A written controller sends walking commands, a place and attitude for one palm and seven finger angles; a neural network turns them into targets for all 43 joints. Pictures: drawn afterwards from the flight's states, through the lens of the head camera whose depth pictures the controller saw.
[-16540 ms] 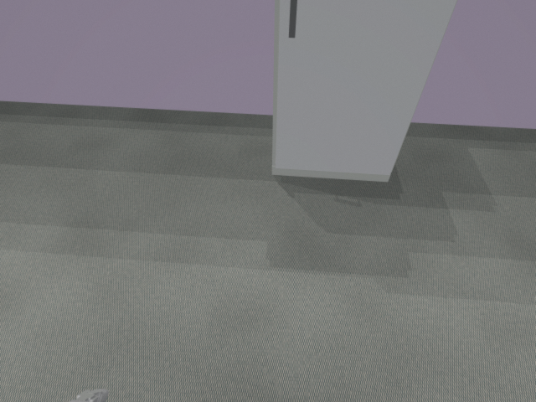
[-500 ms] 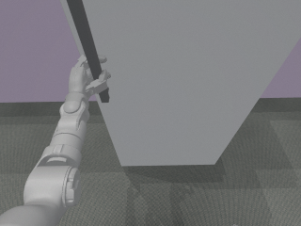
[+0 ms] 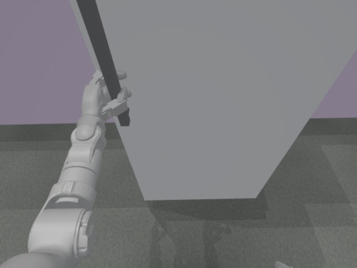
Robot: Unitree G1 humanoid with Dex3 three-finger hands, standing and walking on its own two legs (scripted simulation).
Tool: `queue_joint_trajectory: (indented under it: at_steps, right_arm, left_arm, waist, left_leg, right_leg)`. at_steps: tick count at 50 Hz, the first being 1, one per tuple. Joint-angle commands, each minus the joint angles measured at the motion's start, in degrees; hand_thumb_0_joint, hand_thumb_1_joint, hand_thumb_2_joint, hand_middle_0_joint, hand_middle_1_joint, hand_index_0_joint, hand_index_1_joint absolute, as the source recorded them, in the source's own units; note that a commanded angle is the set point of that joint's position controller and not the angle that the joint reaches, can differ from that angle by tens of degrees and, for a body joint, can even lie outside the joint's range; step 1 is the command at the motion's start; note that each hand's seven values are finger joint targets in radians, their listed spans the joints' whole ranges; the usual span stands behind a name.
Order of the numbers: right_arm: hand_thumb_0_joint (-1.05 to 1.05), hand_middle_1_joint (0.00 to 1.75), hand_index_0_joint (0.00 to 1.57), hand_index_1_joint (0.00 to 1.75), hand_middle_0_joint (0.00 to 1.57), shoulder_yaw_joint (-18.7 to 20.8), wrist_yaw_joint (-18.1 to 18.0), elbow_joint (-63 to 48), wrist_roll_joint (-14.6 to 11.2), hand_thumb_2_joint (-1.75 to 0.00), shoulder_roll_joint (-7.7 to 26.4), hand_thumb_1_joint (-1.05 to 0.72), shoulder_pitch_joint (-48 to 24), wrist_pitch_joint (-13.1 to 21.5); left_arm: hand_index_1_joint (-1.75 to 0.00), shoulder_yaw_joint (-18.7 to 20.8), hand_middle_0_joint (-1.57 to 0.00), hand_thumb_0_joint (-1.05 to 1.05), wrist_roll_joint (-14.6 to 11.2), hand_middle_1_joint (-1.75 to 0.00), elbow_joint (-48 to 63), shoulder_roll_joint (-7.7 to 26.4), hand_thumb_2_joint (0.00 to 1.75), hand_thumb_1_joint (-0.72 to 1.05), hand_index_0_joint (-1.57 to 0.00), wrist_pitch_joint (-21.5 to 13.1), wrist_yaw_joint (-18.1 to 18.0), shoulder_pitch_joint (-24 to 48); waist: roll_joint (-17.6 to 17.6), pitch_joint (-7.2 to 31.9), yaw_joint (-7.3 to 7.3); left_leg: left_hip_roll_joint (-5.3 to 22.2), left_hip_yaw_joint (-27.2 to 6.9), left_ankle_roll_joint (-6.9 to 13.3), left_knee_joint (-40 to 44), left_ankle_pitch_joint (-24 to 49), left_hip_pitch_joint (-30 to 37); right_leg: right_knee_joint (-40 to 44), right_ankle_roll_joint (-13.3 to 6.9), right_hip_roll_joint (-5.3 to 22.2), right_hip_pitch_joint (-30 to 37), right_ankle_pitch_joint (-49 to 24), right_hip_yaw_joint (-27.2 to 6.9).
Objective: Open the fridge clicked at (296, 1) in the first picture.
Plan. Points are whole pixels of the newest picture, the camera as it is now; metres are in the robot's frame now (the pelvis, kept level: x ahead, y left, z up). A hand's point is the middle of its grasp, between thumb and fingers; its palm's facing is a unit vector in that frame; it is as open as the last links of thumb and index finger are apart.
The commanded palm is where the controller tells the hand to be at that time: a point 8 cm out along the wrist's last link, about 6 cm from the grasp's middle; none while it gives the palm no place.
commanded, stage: pull the door a little, standing still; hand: left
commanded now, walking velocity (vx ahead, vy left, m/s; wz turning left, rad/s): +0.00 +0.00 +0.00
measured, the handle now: (110, 66) +0.50 +0.16 +0.19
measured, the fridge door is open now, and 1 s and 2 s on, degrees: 0 8 28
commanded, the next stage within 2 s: walk backward, drawing the door open in 0.60 s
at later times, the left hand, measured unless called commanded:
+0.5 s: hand (122, 103) +0.44 +0.14 +0.14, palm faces +0.03 -1.00 +0.01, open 6.1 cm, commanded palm +0.36 +0.19 +0.13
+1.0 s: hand (120, 127) +0.37 +0.13 +0.13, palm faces +0.07 -0.97 -0.25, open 6.5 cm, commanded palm +0.33 +0.18 +0.13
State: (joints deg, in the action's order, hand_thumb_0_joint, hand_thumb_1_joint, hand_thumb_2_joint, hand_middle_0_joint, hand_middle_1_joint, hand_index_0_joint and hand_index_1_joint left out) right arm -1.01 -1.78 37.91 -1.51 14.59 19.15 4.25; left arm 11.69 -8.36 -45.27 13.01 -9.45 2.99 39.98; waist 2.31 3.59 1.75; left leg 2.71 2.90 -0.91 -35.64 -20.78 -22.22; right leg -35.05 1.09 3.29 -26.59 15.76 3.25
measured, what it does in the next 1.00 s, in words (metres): shifts its weight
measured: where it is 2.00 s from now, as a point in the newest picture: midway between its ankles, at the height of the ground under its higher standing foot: outside the picture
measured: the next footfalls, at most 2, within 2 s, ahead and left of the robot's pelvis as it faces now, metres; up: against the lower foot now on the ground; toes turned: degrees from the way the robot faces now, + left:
left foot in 1.22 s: +0.21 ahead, +0.13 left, +0.00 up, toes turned +7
right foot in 1.44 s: +0.22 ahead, -0.16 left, +0.00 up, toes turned +12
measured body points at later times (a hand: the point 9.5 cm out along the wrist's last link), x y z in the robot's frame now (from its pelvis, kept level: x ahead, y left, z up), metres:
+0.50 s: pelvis +0.03 +0.00 +0.01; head +0.06 -0.01 +0.46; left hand +0.43 +0.19 +0.14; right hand +0.14 -0.24 -0.10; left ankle -0.03 +0.13 -0.72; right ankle +0.01 -0.13 -0.73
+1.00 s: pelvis +0.11 +0.00 +0.02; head +0.14 -0.04 +0.47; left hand +0.36 +0.18 +0.15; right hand +0.29 -0.21 -0.08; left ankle -0.02 +0.14 -0.69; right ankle +0.07 -0.09 -0.71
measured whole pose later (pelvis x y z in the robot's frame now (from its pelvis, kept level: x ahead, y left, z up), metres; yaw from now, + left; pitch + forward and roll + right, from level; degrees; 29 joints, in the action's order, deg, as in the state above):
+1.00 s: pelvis +0.11 +0.00 +0.02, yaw -2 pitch +3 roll +1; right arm -1.4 -2.9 28.5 1.8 11.1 9.5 -1.4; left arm 1.1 -2.4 18.9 10.7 -0.9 -4.6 -16.1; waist 4.0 -1.1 0.4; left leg -0.1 0.6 -2.4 -35.5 -12.8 -8.4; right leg -31.1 -1.3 2.2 -14.5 11.9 5.3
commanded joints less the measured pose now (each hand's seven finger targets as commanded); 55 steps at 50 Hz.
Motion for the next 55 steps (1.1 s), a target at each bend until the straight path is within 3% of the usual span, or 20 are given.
queue_joint_trajectory:
  at_steps: [1,3,5,21,33,35,36,37,38,39,41,43,45,47,48,49,50,51,53,55]
  right_arm:
    - [0.00,0.30,0.20,0.30,0.20,2.86,-0.07,-7.51,0.12,-0.90,7.08,-0.90,-0.28,2.22]
    - [0.00,0.30,0.20,0.30,0.20,2.86,-0.39,-7.52,0.05,-0.90,7.36,-0.90,-0.58,1.78]
    - [0.00,0.30,0.20,0.30,0.20,2.78,-1.14,-6.39,0.16,-0.90,7.80,-0.90,0.05,0.91]
    - [0.00,0.30,0.20,0.30,0.20,2.65,0.50,-12.51,-0.25,-0.90,5.89,-0.90,-4.57,0.26]
    - [0.00,0.30,0.20,0.30,0.20,2.41,1.88,-18.23,-0.12,-0.90,4.31,-0.90,-10.69,-0.65]
    - [0.00,0.30,0.20,0.30,0.20,2.13,2.04,-18.94,0.11,-0.90,3.84,-0.90,-11.44,-0.54]
    - [0.00,0.30,0.20,0.30,0.20,1.75,-0.82,-15.40,0.66,-0.90,6.36,-0.90,-10.44,-0.56]
    - [0.00,0.30,0.20,0.30,0.20,2.20,-1.97,-13.25,1.77,-0.90,4.57,-0.90,-9.39,-0.88]
    - [0.00,0.30,0.20,0.30,0.20,2.47,-2.94,-13.62,2.11,-0.90,5.21,-0.90,-9.97,-1.13]
    - [0.00,0.30,0.20,0.30,0.20,1.68,-3.41,-14.27,2.62,-0.90,3.90,-0.90,-10.70,-1.78]
    - [0.00,0.30,0.20,0.30,0.20,1.92,-3.55,-15.51,2.82,-0.90,4.66,-0.90,-10.31,-3.02]
    - [0.00,0.30,0.20,0.30,0.20,2.45,-2.55,-16.05,3.15,-0.90,4.69,-0.90,-10.48,-3.32]
    - [0.00,0.30,0.20,0.30,0.20,2.42,-1.22,-16.42,4.30,-0.90,3.29,-0.90,-11.53,-3.25]
    - [0.00,0.30,0.20,0.30,0.20,2.07,-0.79,-16.98,3.97,-0.90,2.47,-0.90,-11.74,-3.50]
    - [0.00,0.30,0.20,0.30,0.20,1.78,-0.89,-17.35,3.59,-0.90,2.70,-0.90,-12.52,-3.75]
    - [0.00,0.30,0.20,0.30,0.20,1.41,-1.47,-18.68,3.26,-0.90,2.25,-0.90,-14.67,-3.58]
    - [0.00,0.30,0.20,0.30,0.20,1.32,-2.32,-19.36,2.66,-0.90,1.72,-0.90,-15.64,-2.32]
    - [0.00,0.30,0.20,0.30,0.20,0.55,-2.96,-19.35,2.68,-0.90,0.31,-0.90,-15.45,-1.07]
    - [0.00,0.30,0.20,0.30,0.20,-0.32,-3.09,-17.57,4.41,-0.90,-0.32,-0.90,-15.03,-0.33]
    - [0.00,0.30,0.20,0.30,0.20,-1.52,-3.10,-16.69,4.46,-0.90,-1.53,-0.90,-14.94,-1.87]
  left_arm:
    - [-1.40,-1.93,-0.45,0.00,0.00,-1.40,17.02,3.72,0.90,0.90,-0.45,-2.58,2.54,18.30]
    - [-1.40,-1.35,-0.45,0.00,0.14,-1.40,16.47,4.66,0.90,0.90,-0.45,-1.56,2.44,17.16]
    - [-1.40,3.84,-0.45,0.00,0.99,-1.40,13.97,11.96,0.90,0.90,-0.45,-1.05,2.02,21.85]
    - [-1.40,2.62,-0.45,0.00,-1.29,-1.40,34.48,5.79,0.90,0.90,-0.45,2.39,3.38,-5.32]
    - [-1.40,-0.66,-0.45,0.00,-2.01,-1.40,71.84,1.75,0.90,0.90,-0.45,10.09,1.75,-45.55]
    - [-1.40,-1.12,-0.45,0.00,-1.64,-1.40,82.19,2.18,0.90,0.90,-0.45,10.70,0.74,-50.95]
    - [-1.40,4.72,-0.45,0.00,5.02,-1.40,77.49,18.92,0.90,0.90,-0.45,5.12,-4.29,-16.73]
    - [-1.40,1.73,-0.45,0.00,5.22,-1.40,66.14,10.44,0.90,0.90,-0.45,4.48,-5.89,-29.05]
    - [-1.40,0.69,-0.45,0.00,6.10,-1.40,67.62,9.85,0.90,0.90,-0.45,3.52,-6.37,-33.70]
    - [-1.40,-3.90,-0.45,0.00,6.23,-1.40,67.61,5.10,0.90,0.90,-0.45,3.24,-6.17,-38.16]
    - [-1.40,-5.45,-0.45,0.00,6.55,-1.40,72.16,5.04,0.90,0.90,-0.45,2.99,-6.53,-40.01]
    - [-1.40,-7.64,-0.45,0.00,6.87,-1.40,75.89,3.80,0.90,0.90,-0.45,2.88,-6.70,-41.31]
    - [-1.40,-8.99,-0.45,0.00,7.86,-1.40,79.43,2.10,0.90,0.90,-0.45,3.25,-7.60,-42.57]
    - [-1.40,-7.98,-0.45,0.00,7.50,-1.40,80.89,2.72,0.90,0.90,-0.45,3.84,-8.22,-45.69]
    - [-1.40,-7.15,-0.45,0.00,7.35,-1.40,81.89,3.85,0.90,0.90,-0.45,3.87,-8.17,-47.83]
    - [-1.40,-6.72,-0.45,0.00,6.75,-1.40,82.38,3.48,0.90,0.90,-0.45,3.32,-7.98,-50.89]
    - [-1.40,-5.56,-0.45,0.00,6.26,-1.40,80.03,3.70,0.90,0.90,-0.45,2.43,-8.06,-54.65]
    - [-1.40,-4.66,-0.45,0.00,6.63,-1.40,77.15,3.81,0.90,0.90,-0.45,1.55,-8.15,-55.76]
    - [-1.40,-4.31,-0.45,0.00,8.42,-1.40,78.03,3.38,0.90,0.90,-0.45,1.03,-8.18,-54.13]
    - [-1.40,-6.77,-0.45,0.00,8.74,-1.40,80.85,0.81,0.90,0.90,-0.45,0.47,-7.54,-52.96]
  waist:
    - [-2.57,20.92,-0.05]
    - [-3.99,19.29,0.02]
    - [-4.56,17.19,0.66]
    - [-1.79,21.85,-4.68]
    - [0.06,18.14,-7.32]
    - [1.66,16.88,-6.98]
    - [-0.67,10.92,0.19]
    - [-5.29,9.62,0.06]
    - [-5.89,9.27,-1.01]
    - [-4.76,8.65,-0.73]
    - [0.43,11.48,-0.31]
    - [8.10,11.14,0.89]
    - [13.33,8.12,0.58]
    - [9.56,8.42,0.10]
    - [5.58,9.42,-0.66]
    - [0.44,9.04,-2.76]
    - [-13.14,8.51,-4.78]
    - [-22.81,7.04,-5.93]
    - [-16.88,5.04,-4.89]
    - [-10.40,7.53,-2.94]
  left_leg:
    - [-2.29,-0.67,1.60,3.63,25.69,6.23]
    - [-2.17,-0.67,1.65,3.93,25.64,5.45]
    - [-2.35,-0.73,1.79,4.08,23.36,4.21]
    - [-1.28,1.13,1.29,5.45,38.27,8.39]
    - [-0.36,1.31,0.60,7.33,44.76,11.74]
    - [-0.38,0.99,0.52,7.58,44.24,12.12]
    - [-0.01,0.58,1.37,3.38,34.79,9.76]
    - [-0.29,-1.51,1.42,1.54,27.80,9.40]
    - [-0.76,-2.39,1.58,1.73,25.87,9.02]
    - [-0.53,-2.14,1.74,3.27,29.43,9.27]
    - [1.37,-3.05,1.46,6.55,56.21,15.28]
    - [5.01,-8.03,2.24,6.47,83.94,32.78]
    - [6.01,-8.19,0.66,4.66,90.90,38.19]
    - [3.72,-5.86,-1.18,-0.86,86.76,33.13]
    - [2.28,-5.18,-1.45,-4.28,75.81,24.93]
    - [-0.86,-3.65,-2.74,-12.02,48.61,6.71]
    - [-8.29,-0.72,-2.83,-22.96,8.63,-11.37]
    - [-9.65,-4.16,-0.16,-29.54,-10.89,-16.63]
    - [-4.95,-5.94,-0.20,-26.42,-9.40,-18.02]
    - [-1.69,-1.69,-0.47,-15.98,-1.77,-6.89]
  right_leg:
    - [1.08,-2.52,-3.52,15.72,-26.56,0.29]
    - [1.34,-2.50,-3.50,16.04,-26.47,0.43]
    - [1.66,-2.39,-3.45,15.36,-25.85,-0.03]
    - [1.28,-2.81,-2.82,24.64,-37.60,0.02]
    - [3.10,-3.16,-2.03,28.87,-41.84,0.91]
    - [3.64,-3.20,-1.92,28.48,-41.76,1.11]
    - [7.15,-3.25,2.43,24.98,-43.54,-4.08]
    - [8.23,-4.30,5.26,21.96,-42.12,-3.87]
    - [7.20,-4.46,5.17,22.60,-44.64,-2.74]
    - [4.68,-4.22,5.15,22.98,-47.09,-1.32]
    - [-2.34,-1.74,1.52,21.53,-46.40,1.79]
    - [-6.17,0.47,-3.96,4.19,-17.18,3.04]
    - [-3.57,-0.11,-6.44,-3.56,3.29,4.50]
    - [7.14,-1.12,-6.95,5.01,-8.09,6.17]
    - [10.25,-2.35,-4.77,15.16,-24.44,4.78]
    - [10.46,-6.44,1.17,30.46,-48.56,-0.17]
    - [6.02,-11.75,10.87,42.85,-75.51,-5.24]
    - [6.23,-11.58,15.53,41.13,-78.91,-6.18]
    - [4.90,-11.46,16.32,37.62,-67.08,-5.08]
    - [6.53,-9.44,13.98,28.91,-52.97,0.33]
